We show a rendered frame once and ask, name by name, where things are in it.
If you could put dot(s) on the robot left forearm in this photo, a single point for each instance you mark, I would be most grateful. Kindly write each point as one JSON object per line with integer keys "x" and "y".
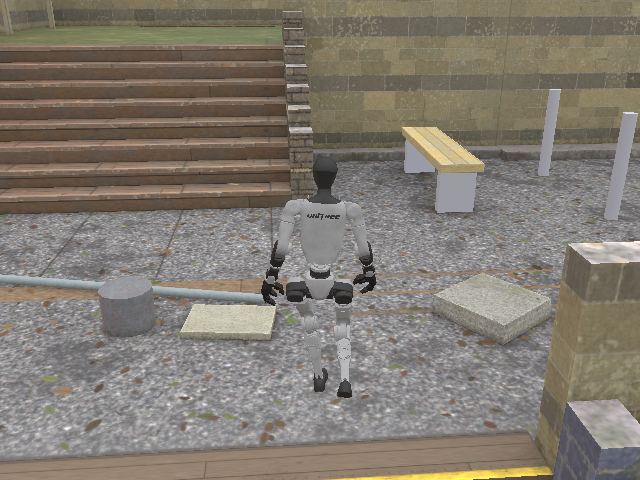
{"x": 275, "y": 265}

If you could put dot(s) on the robot left foot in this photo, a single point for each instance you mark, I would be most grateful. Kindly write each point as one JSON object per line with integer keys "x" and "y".
{"x": 319, "y": 384}

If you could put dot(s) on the robot right forearm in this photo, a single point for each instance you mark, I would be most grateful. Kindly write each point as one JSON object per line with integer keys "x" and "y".
{"x": 367, "y": 263}

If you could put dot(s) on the robot right hand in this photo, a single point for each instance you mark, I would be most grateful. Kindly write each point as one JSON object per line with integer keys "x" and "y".
{"x": 361, "y": 278}

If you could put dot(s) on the right robot upper arm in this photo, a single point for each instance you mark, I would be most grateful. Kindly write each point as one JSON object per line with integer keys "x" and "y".
{"x": 354, "y": 212}

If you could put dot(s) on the robot right thigh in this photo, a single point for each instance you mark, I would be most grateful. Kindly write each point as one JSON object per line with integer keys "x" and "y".
{"x": 343, "y": 298}

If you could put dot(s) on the robot left hand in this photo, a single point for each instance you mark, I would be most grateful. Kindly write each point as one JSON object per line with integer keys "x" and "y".
{"x": 267, "y": 289}

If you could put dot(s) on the left robot upper arm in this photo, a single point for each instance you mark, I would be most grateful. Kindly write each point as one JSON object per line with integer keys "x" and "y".
{"x": 291, "y": 209}

